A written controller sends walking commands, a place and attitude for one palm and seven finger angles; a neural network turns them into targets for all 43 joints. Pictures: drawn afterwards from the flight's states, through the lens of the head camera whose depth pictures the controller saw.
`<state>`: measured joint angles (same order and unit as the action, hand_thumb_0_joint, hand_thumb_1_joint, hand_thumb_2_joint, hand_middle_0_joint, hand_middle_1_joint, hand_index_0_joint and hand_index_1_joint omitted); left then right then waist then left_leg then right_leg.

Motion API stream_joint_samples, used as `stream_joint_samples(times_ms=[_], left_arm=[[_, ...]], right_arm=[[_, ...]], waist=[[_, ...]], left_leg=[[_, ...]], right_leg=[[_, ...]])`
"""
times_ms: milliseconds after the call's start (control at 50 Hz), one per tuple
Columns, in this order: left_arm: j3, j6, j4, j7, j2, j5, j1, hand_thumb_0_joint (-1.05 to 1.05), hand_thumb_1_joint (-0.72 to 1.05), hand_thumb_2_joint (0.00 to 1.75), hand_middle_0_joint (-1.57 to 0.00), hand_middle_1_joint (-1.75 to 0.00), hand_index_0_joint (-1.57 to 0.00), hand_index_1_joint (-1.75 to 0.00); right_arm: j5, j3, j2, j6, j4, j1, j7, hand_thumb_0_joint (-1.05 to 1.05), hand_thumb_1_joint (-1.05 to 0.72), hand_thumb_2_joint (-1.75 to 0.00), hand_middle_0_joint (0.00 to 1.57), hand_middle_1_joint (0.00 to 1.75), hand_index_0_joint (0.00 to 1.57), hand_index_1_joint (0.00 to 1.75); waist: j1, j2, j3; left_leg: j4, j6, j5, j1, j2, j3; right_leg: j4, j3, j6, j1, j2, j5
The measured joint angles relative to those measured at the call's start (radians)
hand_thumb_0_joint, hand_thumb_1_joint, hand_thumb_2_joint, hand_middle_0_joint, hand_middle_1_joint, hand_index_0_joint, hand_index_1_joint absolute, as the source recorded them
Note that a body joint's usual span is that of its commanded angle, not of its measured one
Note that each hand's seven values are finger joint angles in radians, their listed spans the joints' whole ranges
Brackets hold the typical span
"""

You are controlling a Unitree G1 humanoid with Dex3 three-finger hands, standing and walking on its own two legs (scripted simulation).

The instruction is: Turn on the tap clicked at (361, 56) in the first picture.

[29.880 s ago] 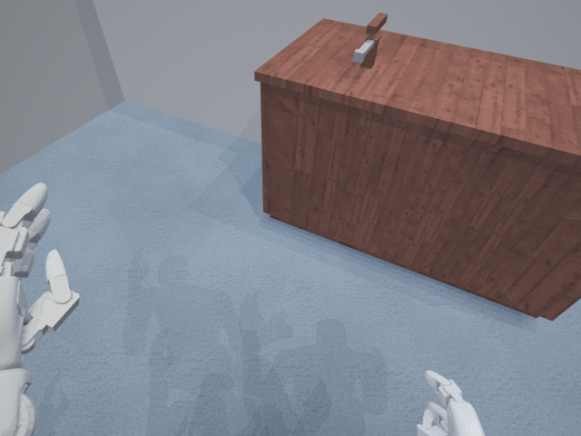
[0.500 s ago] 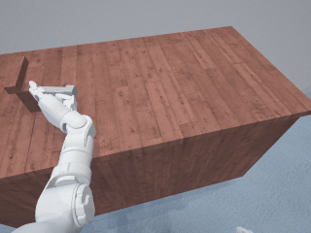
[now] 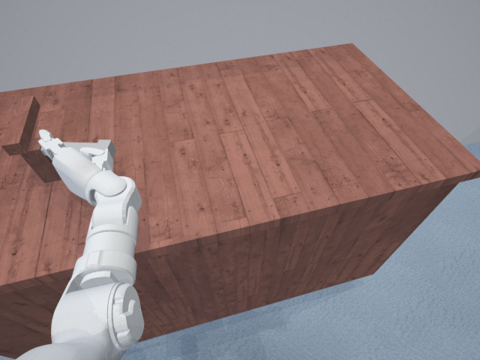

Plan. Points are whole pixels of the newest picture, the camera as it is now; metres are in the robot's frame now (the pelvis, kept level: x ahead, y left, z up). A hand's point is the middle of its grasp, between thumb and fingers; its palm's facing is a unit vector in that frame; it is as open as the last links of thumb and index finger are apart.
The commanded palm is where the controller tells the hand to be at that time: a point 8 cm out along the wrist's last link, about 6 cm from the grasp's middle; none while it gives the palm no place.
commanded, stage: lift the hand up off the lever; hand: left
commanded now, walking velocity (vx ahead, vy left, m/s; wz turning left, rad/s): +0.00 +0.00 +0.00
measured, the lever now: (105, 150) +0.48 +0.27 +0.08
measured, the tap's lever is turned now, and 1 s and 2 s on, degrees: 73 73 73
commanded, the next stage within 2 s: draw the hand back beside the body in 1.20 s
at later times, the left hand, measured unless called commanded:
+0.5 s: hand (88, 152) +0.41 +0.25 +0.14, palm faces +0.81 -0.58 -0.04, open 7.8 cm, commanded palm +0.36 +0.26 +0.14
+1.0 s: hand (88, 146) +0.40 +0.24 +0.16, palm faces +0.80 -0.59 -0.04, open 7.8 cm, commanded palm +0.35 +0.26 +0.16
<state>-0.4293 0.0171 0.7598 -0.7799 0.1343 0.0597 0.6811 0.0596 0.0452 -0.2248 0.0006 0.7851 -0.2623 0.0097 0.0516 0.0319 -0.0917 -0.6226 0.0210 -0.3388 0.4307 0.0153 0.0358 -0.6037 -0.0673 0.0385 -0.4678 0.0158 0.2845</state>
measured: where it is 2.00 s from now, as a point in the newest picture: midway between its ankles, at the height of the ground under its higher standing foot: outside the picture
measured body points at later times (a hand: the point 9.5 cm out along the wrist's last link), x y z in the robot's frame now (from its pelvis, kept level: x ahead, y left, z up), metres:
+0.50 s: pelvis +0.00 +0.00 +0.01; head +0.02 -0.01 +0.46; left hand +0.36 +0.28 +0.14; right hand +0.14 -0.24 -0.11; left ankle -0.02 +0.13 -0.73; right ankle +0.01 -0.09 -0.73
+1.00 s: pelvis +0.00 +0.00 +0.01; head +0.01 -0.02 +0.46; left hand +0.36 +0.27 +0.16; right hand +0.14 -0.25 -0.11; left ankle -0.02 +0.13 -0.73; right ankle +0.01 -0.09 -0.73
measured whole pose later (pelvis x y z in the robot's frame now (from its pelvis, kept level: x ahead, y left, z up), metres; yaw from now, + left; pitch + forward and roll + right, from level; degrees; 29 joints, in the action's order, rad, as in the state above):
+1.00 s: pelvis +0.00 +0.00 +0.01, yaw +0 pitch +4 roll +0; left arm -0.35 -0.19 0.46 -0.73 0.09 0.01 0.57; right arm 0.02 0.04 -0.22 0.03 0.79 -0.20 0.04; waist -0.01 0.05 -0.07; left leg -0.51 0.02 -0.30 0.27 0.01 0.03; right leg -0.51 -0.06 0.04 -0.32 0.01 0.25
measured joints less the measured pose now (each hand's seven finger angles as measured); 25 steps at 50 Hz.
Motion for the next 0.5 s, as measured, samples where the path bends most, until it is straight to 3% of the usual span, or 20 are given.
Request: stream_joint_samples(times_ms=[100,320,500], left_arm=[[-0.015,-0.006,-0.052,0.003,0.005,0.005,-0.025,0.02,0.9,0.9,-0.16,-0.15,-0.15,-0.15],[0.041,-0.062,-0.132,0.046,-0.008,-0.033,-0.075,0.02,0.9,0.9,-0.15,-0.15,-0.15,-0.15],[0.063,-0.083,-0.182,0.038,-0.029,-0.024,-0.071,0.02,0.9,0.9,-0.15,-0.15,-0.15,-0.15]], right_arm=[[0.0,0.003,0.003,0.003,-0.012,0.011,0.002,0.01,-0.91,-0.9,0.2,0.3,0.21,0.3],[-0.022,-0.003,-0.003,0.014,-0.012,0.042,0.019,0.01,-0.91,-0.9,0.2,0.3,0.21,0.3],[-0.019,-0.009,0.009,0.03,-0.016,0.078,0.022,0.01,-0.91,-0.9,0.2,0.3,0.21,0.3]], waist=[[-0.005,-0.004,0.0],[-0.036,0.002,0.009],[-0.048,0.001,0.018]], left_leg=[[0.012,0.001,0.002,-0.016,0.003,-0.005],[0.043,-0.002,0.014,-0.072,-0.003,0.005],[0.053,-0.003,0.024,-0.082,-0.009,0.004]], right_leg=[[0.011,0.005,0.001,0.013,0.004,-0.004],[0.045,-0.005,-0.003,0.076,-0.003,-0.012],[0.051,-0.004,-0.005,0.085,-0.008,-0.019]])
